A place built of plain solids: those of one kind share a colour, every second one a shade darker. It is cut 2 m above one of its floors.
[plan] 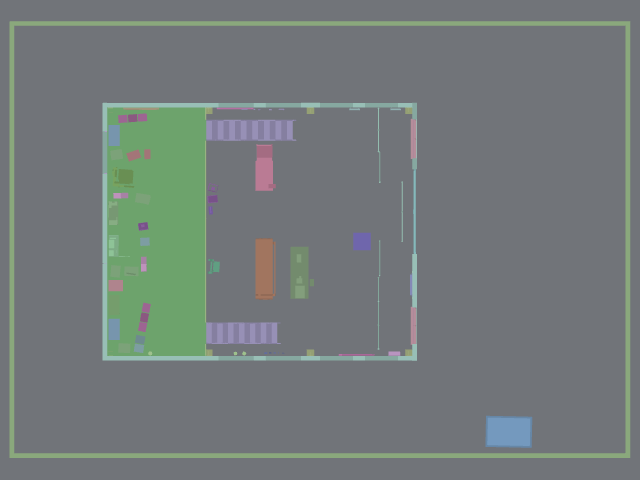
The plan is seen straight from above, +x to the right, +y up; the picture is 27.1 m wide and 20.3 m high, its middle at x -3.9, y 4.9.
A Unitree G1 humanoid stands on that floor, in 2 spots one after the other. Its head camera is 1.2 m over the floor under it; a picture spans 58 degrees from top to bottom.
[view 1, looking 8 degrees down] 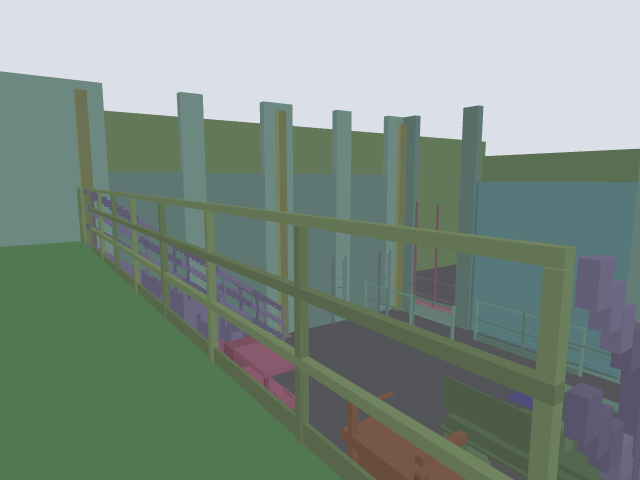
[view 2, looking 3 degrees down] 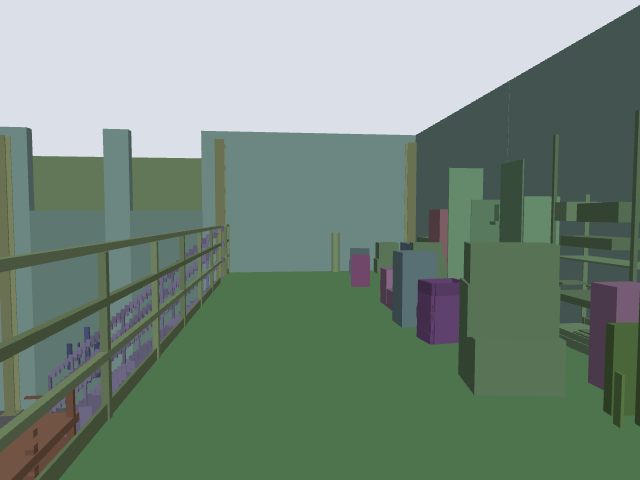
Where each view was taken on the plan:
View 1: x -9.74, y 0.96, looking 55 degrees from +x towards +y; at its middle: wall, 11.77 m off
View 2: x -9.74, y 9.54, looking -96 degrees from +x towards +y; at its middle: wall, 9.61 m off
